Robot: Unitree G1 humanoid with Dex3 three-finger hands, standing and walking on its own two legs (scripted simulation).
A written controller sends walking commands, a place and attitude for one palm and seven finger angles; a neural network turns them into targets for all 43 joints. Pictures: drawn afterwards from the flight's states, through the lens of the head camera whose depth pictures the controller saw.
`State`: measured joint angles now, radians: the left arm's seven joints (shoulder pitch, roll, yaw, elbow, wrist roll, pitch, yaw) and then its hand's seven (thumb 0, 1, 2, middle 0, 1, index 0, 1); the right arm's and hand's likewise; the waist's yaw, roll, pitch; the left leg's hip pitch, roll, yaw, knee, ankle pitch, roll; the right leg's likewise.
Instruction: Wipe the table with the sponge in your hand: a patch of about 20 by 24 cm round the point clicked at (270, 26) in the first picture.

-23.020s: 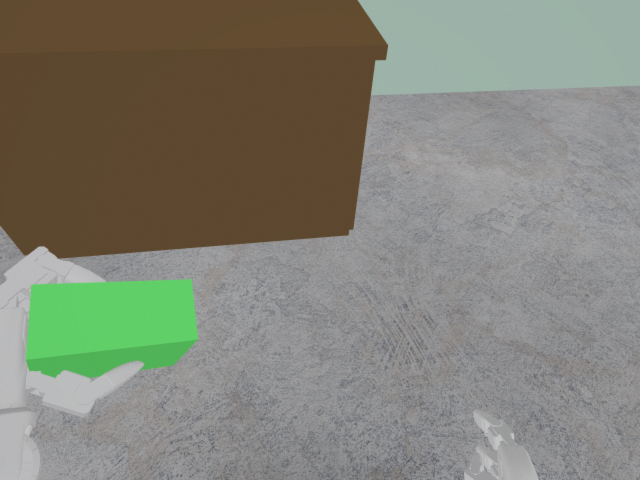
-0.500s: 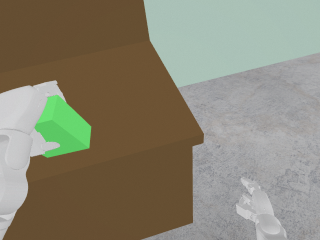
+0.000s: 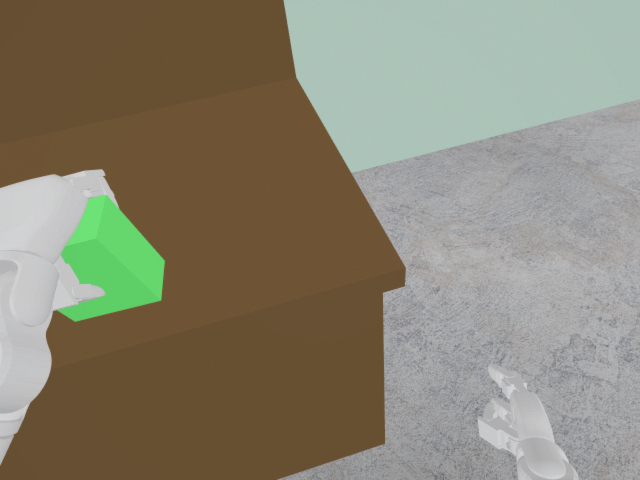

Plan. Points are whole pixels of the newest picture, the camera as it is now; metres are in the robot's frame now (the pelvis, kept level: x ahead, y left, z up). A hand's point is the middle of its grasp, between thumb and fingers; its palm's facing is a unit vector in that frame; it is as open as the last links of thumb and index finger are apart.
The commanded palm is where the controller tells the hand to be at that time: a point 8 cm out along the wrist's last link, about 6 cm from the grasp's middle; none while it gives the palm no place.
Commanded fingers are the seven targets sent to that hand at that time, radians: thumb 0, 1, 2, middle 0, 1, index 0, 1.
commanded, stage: move the sponge above the wiping area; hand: left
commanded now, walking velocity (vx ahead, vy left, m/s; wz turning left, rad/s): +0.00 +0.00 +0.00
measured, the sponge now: (101, 272) +0.26 +0.30 +0.17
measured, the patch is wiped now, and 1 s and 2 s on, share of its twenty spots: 0.00 0.00 0.00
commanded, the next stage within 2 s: none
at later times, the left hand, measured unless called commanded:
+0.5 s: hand (83, 234) +0.29 +0.32 +0.21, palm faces +0.11 +0.00 -0.99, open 10.2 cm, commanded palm +0.24 +0.32 +0.28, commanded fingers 0.00 0.10 1.30 -1.20 -1.60 -1.20 -1.60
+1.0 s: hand (83, 233) +0.30 +0.34 +0.19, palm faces +0.07 +0.00 -1.00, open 10.2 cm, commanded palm +0.26 +0.34 +0.27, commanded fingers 0.00 0.10 1.30 -1.20 -1.60 -1.20 -1.60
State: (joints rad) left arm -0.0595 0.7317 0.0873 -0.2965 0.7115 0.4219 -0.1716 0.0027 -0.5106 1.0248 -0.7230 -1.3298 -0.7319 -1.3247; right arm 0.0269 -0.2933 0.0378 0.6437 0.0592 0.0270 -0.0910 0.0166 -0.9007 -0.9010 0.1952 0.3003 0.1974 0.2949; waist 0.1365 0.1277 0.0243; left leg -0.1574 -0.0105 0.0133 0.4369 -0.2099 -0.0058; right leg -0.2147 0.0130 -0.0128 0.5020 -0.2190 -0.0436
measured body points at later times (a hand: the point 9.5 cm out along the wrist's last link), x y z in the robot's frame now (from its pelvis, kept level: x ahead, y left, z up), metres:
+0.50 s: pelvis +0.01 +0.01 +0.00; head +0.01 -0.04 +0.45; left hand +0.27 +0.32 +0.26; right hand +0.27 -0.18 -0.08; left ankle +0.02 +0.13 -0.74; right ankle +0.04 -0.09 -0.74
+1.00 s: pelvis +0.02 +0.01 +0.00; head +0.03 -0.03 +0.45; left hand +0.29 +0.34 +0.25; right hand +0.27 -0.19 -0.09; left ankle +0.02 +0.13 -0.74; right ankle +0.04 -0.09 -0.74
